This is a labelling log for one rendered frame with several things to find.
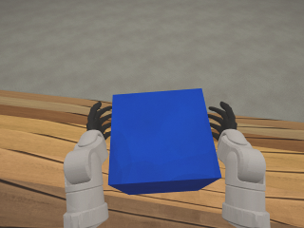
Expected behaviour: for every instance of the carton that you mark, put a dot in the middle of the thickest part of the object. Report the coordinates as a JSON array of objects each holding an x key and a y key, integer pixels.
[{"x": 161, "y": 142}]

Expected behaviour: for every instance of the robot right forearm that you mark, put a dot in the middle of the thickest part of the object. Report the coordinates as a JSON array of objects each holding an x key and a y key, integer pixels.
[{"x": 245, "y": 179}]

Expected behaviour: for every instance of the robot left forearm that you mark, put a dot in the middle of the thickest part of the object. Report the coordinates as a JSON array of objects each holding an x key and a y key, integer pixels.
[{"x": 85, "y": 199}]

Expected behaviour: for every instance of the left robot hand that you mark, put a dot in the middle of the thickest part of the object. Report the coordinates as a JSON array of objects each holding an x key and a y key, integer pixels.
[{"x": 94, "y": 122}]

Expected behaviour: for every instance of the right robot hand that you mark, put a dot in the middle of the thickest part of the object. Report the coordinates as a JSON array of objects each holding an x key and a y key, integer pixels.
[{"x": 228, "y": 120}]

